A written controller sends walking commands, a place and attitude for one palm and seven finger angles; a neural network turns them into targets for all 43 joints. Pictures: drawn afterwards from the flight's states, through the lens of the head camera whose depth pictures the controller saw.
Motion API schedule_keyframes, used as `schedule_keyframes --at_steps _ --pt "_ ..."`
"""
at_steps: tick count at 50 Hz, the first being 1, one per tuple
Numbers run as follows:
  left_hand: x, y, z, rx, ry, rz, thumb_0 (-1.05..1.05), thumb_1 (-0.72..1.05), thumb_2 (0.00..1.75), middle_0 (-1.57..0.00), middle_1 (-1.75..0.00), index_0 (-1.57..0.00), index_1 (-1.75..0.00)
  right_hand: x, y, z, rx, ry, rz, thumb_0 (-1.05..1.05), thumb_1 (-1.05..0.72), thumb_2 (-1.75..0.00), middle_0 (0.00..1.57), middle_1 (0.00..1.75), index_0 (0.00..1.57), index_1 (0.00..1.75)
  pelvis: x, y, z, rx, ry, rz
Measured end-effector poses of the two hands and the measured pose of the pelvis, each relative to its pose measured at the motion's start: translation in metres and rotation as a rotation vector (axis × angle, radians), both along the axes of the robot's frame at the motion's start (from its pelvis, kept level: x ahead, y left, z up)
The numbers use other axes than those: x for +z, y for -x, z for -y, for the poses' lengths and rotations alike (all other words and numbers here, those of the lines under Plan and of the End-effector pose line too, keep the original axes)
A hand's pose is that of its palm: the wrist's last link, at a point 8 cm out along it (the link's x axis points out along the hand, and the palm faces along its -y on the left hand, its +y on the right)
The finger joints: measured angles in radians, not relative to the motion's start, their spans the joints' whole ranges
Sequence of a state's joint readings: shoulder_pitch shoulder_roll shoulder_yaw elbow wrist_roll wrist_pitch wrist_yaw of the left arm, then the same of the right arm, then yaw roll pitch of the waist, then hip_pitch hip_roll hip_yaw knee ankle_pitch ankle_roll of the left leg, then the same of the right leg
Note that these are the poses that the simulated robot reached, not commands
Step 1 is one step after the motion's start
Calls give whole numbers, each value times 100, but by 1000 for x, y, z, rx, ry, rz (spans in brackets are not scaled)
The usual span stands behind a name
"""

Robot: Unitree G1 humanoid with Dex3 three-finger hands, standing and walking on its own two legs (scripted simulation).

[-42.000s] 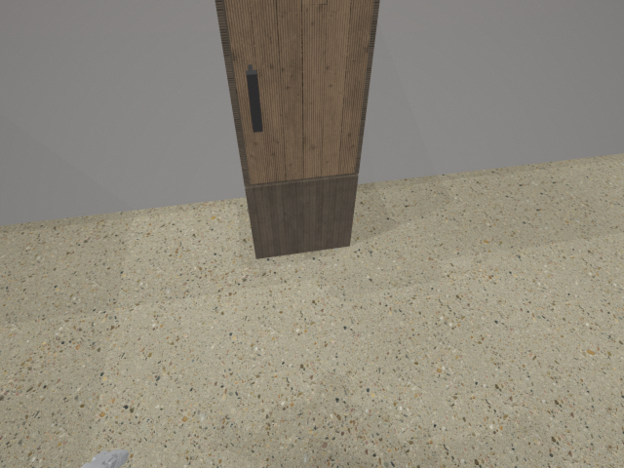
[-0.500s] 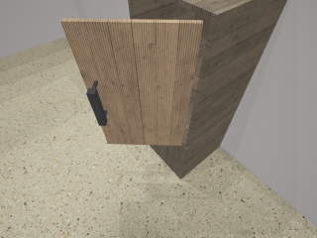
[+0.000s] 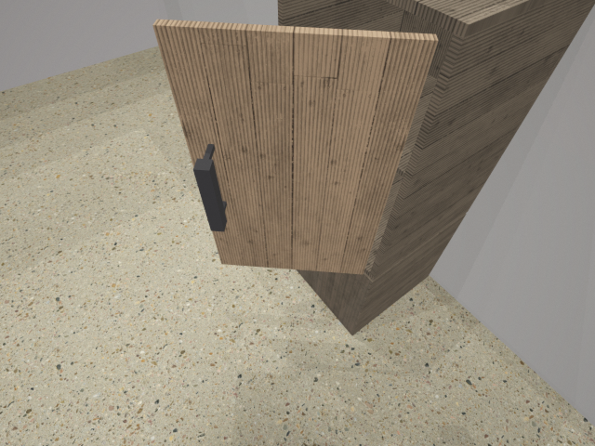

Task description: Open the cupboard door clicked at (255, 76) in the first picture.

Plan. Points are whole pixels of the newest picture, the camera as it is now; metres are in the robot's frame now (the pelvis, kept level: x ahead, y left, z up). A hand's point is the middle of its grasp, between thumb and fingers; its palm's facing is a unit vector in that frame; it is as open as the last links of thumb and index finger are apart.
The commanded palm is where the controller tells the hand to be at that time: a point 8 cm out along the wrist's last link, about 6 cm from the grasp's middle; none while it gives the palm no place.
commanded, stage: come to a stop and stand still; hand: left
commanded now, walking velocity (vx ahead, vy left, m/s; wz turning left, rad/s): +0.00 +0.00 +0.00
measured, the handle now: (214, 189) +0.53 +0.19 -0.02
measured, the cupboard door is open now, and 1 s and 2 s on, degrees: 49 49 49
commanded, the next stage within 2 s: look again from close up in 0.40 s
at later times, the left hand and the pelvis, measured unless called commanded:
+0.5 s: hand out of the picture +0.03 +0.20 -0.16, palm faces -0.03 -0.97 -0.22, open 7.4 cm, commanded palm none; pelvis +0.00 +0.02 +0.01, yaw -1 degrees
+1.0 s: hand out of the picture +0.00 +0.16 -0.16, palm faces -0.02 -0.98 -0.20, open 7.4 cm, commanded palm none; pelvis +0.00 -0.01 +0.01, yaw -1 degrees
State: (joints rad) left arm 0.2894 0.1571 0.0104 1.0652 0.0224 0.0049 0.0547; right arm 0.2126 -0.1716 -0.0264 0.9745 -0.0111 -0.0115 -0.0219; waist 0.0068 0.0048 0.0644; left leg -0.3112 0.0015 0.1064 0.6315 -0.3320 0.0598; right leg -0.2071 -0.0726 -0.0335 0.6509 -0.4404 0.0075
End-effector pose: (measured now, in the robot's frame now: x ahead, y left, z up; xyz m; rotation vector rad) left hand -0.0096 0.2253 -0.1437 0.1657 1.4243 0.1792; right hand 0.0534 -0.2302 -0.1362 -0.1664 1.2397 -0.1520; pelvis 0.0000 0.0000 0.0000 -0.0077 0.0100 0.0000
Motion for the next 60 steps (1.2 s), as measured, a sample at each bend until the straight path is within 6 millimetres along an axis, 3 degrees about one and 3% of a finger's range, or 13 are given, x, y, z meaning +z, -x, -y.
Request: schedule_keyframes --at_steps 6,12,19,28,35,41,58,60 --pt "11 -20 -24 -15 -54 92 0 91 90 -20 -30 -20 -30 -7 -22 -24 40 -49 66 0 -92 -90 20 30 20 30 -2 5 -13 -11 -18 12" --pt "20 -32 -31 -65 -51 110 0 91 90 -20 -30 -20 -30 -1 -23 -36 14 -76 98 0 -92 -90 20 30 20 30 5 3 -21 -28 -17 2" --pt "17 -39 -30 -75 -23 111 0 91 90 -20 -30 -20 -30 4 4 -24 2 -26 18 -1 -92 -90 20 30 21 30 9 2 -23 -29 -19 -5" --pt "13 -29 -20 -73 4 62 0 91 90 -20 -30 -20 -30 6 49 -12 -30 4 -114 0 -91 -90 20 30 20 30 11 2 -18 -25 -18 2" --pt "13 -18 -11 -69 12 23 0 91 90 -20 -30 -20 -30 5 63 -14 -44 -19 -157 0 -91 -90 20 30 20 30 13 2 -11 -25 -19 4" --pt "14 -11 -2 -61 13 9 0 91 90 -20 -30 -20 -30 2 62 -15 -44 -39 -158 1 -91 -90 20 30 20 30 14 1 -5 -26 -20 6" --pt "14 -8 24 -50 23 12 0 91 90 -20 -30 -20 -30 4 47 9 -37 -28 -135 1 -92 -90 20 30 20 30 15 -3 15 -21 -17 4" --pt "30 -30 14 33 -17 150 2 94 90 -21 -30 -20 -30 9 37 14 -36 -8 -42 1 -92 -90 20 30 20 30 13 -2 18 -11 -21 4"
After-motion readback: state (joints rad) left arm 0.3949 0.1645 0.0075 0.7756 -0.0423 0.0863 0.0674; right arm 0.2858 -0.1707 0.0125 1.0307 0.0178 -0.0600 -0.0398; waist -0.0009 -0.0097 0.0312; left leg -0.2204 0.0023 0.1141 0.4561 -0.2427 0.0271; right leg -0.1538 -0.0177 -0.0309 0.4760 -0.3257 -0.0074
